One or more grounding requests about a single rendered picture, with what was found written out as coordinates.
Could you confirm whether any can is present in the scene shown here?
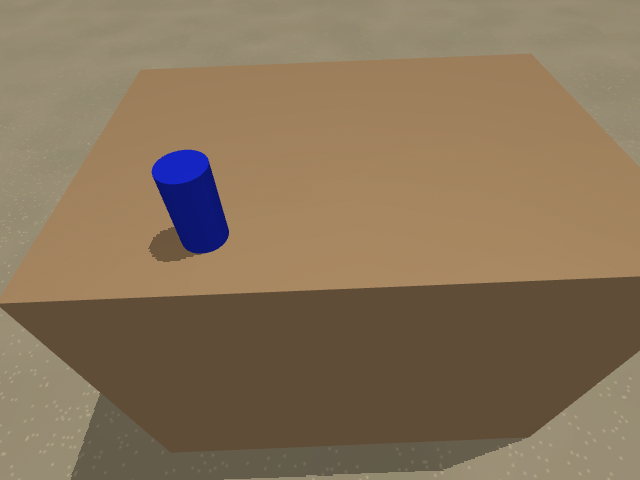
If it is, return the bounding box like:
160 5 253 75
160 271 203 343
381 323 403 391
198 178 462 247
152 150 229 254

